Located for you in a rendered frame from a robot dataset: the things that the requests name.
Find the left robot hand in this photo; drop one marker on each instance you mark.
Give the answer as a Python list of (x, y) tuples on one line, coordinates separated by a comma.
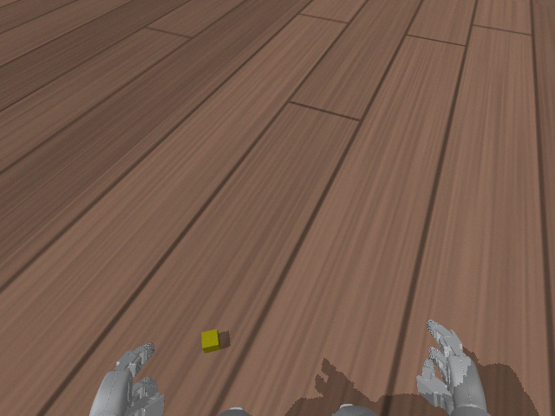
[(117, 396)]

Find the right robot hand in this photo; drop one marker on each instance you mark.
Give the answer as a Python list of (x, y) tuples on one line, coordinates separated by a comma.
[(458, 371)]

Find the cube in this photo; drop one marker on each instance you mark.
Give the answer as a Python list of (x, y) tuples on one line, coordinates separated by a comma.
[(210, 341)]

